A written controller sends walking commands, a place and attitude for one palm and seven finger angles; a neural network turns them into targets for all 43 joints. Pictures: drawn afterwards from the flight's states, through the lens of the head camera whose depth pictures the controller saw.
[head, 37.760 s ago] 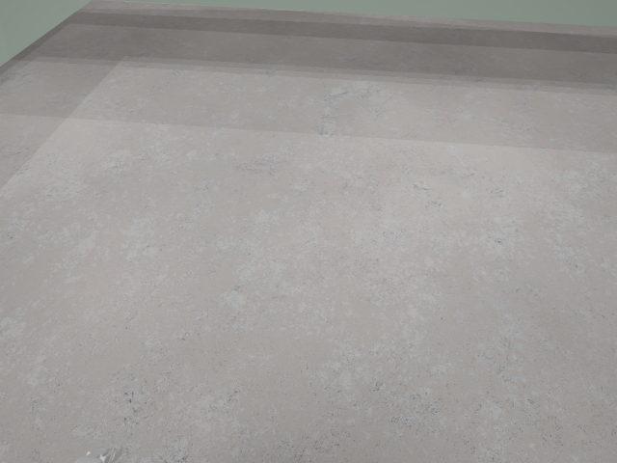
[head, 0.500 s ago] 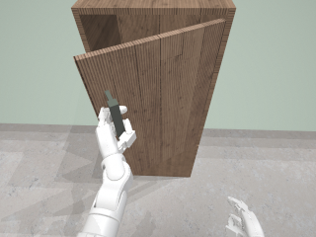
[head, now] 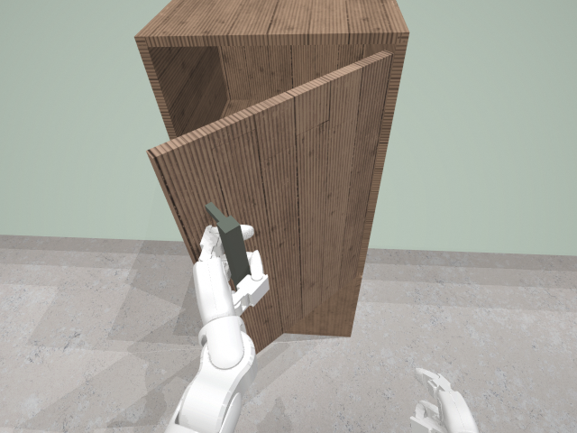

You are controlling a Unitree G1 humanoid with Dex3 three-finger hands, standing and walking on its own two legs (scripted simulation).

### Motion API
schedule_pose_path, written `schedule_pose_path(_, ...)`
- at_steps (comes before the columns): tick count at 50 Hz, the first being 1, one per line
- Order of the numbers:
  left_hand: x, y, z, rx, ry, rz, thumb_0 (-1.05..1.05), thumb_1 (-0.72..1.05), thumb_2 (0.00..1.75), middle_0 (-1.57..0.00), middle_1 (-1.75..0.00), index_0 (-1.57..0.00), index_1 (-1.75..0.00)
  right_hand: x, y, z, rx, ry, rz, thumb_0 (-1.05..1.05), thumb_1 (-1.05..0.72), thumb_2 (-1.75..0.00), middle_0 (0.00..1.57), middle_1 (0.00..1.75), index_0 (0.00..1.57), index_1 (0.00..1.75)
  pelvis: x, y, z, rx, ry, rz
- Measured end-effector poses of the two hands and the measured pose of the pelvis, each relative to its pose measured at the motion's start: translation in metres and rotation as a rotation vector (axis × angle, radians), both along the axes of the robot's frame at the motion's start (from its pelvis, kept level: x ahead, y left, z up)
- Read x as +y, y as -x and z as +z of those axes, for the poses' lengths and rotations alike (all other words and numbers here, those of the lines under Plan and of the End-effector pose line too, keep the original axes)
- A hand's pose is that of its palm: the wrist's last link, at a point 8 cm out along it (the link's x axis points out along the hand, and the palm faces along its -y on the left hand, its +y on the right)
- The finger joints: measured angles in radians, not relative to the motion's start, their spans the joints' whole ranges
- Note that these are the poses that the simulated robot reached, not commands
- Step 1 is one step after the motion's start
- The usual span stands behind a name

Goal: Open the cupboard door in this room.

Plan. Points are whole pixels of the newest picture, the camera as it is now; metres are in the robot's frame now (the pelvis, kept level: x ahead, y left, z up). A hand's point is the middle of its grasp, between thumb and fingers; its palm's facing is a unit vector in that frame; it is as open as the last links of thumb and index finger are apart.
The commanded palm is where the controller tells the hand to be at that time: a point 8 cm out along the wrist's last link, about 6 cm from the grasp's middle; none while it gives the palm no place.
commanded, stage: open thumb and fingers to let go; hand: left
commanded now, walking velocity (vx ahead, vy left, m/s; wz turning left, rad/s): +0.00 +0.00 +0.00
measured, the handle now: (230, 252) +0.33 +0.10 +0.09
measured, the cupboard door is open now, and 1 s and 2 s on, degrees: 43 46 45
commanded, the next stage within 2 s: slide the hand sideways off the handle in 0.70 s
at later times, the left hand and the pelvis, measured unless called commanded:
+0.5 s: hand (249, 272) +0.30 +0.07 +0.09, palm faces +0.31 -0.95 -0.02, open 13.7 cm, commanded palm +0.25 +0.10 +0.09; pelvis +0.00 +0.02 +0.00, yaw -1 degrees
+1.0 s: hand (253, 303) +0.26 +0.06 +0.09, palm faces -0.15 -0.99 -0.03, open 16.0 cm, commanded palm +0.24 +0.10 +0.09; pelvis -0.02 +0.03 -0.01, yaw +0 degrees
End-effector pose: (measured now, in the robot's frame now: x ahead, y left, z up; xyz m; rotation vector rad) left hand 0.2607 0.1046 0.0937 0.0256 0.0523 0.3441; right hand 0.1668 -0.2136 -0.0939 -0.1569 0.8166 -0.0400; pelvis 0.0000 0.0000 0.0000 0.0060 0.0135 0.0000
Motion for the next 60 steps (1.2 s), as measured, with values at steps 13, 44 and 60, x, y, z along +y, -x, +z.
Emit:
schedule_pose_path(13, 0.008, -0.001, 0.002, -0.029, 0.007, -0.001, 0.02, 0.13, 0.57, -0.34, -1.27, -0.34, -1.27, 0.001, 0.002, 0.006, -0.015, 0.018, -0.006, 0.02, -0.91, -0.89, 0.2, 0.29, 0.2, 0.3, 0.005, 0.003, 0.001, 0.005, -0.001, 0.002)
schedule_pose_path(44, 0.017, -0.001, 0.001, -0.04, -0.02, -0.175, -0.01, -0.5, 0.31, -0.35, -0.54, -0.31, -0.59, 0.041, 0.004, 0.005, -0.006, -0.015, 0.034, 0.02, -0.91, -0.89, 0.2, 0.29, 0.2, 0.3, 0.031, 0.011, -0.004, 0.01, 0.007, -0.007)
schedule_pose_path(60, 0.007, 0.022, -0.003, -0.062, 0.037, -0.469, -0.01, -0.51, 0.3, -0.16, -0.31, -0.16, -0.32, 0.031, 0.029, 0.014, -0.093, -0.02, -0.027, 0.02, -0.91, -0.89, 0.2, 0.29, 0.2, 0.3, 0.029, 0.017, -0.003, -0.015, -0.004, -0.039)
